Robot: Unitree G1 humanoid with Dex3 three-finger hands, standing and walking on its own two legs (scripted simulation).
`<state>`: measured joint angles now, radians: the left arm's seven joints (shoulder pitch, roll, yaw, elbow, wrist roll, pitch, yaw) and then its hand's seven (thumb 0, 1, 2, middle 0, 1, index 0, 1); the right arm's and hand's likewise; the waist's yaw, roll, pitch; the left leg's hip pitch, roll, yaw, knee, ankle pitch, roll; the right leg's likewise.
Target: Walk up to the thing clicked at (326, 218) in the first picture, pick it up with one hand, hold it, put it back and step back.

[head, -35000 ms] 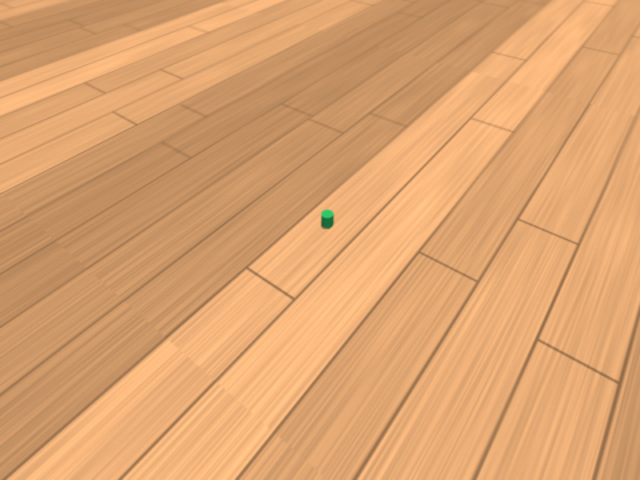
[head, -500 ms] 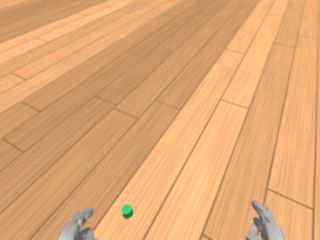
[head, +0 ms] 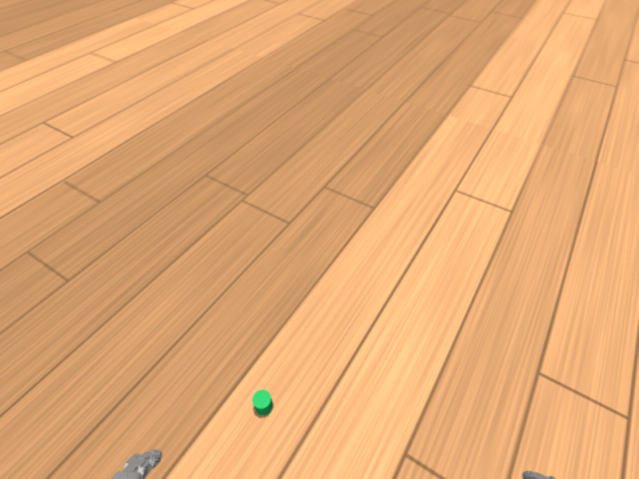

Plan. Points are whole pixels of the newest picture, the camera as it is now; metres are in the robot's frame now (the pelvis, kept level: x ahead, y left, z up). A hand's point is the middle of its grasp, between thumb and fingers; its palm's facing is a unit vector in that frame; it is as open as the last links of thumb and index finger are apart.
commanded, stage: stand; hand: left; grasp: from above
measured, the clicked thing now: (262, 402) +0.45 +0.21 -0.71
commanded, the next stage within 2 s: none
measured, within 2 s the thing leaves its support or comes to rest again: neither
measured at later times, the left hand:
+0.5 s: hand out of the picture +0.05 +0.23 -0.13, palm faces +0.02 -0.95 -0.33, open 7.4 cm
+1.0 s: hand out of the picture +0.05 +0.22 -0.12, palm faces -0.01 -0.95 -0.33, open 7.4 cm
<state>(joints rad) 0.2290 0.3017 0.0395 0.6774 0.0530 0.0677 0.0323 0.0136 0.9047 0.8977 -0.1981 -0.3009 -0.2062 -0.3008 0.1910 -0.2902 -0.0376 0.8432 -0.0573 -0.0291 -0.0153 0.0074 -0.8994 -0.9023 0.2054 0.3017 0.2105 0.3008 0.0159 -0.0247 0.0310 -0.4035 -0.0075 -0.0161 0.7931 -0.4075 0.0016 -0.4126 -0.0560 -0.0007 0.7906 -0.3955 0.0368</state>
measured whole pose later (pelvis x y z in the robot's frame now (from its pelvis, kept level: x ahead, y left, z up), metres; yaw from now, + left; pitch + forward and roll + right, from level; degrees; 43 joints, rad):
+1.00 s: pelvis +0.00 -0.02 +0.04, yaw -1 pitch -4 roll +0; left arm 0.14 0.29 0.02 1.14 0.02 0.00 0.02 0.01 0.90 0.90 -0.20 -0.30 -0.21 -0.30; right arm 0.17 -0.31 -0.02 1.13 -0.02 0.00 -0.02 0.00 -0.90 -0.90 0.20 0.30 0.21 0.30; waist 0.00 0.01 0.07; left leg -0.10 0.02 -0.01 0.36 -0.19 -0.03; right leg -0.12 -0.03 -0.01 0.37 -0.18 0.02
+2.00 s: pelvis +0.01 -0.02 +0.04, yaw -1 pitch -2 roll +0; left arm 0.10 0.32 0.01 1.14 0.02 -0.01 0.00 0.01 0.91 0.90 -0.20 -0.30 -0.21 -0.30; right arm 0.12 -0.33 -0.01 1.14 -0.02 0.00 0.00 0.00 -0.90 -0.90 0.20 0.30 0.21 0.30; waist 0.00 0.01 0.06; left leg -0.09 0.03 0.00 0.32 -0.19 -0.03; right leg -0.12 -0.02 0.00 0.34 -0.18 0.01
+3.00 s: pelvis -0.10 +0.02 +0.01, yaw -6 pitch -3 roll -2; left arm 0.12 0.35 0.06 0.88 0.03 0.04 0.01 0.01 0.91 0.90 -0.20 -0.30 -0.21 -0.30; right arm 0.12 -0.38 -0.04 0.89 0.00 0.04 -0.02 0.00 -0.90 -0.90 0.21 0.30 0.21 0.30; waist -0.03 0.05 0.21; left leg -0.35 0.03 0.01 0.76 -0.37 0.02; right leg -0.26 0.07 0.03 0.64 -0.32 -0.02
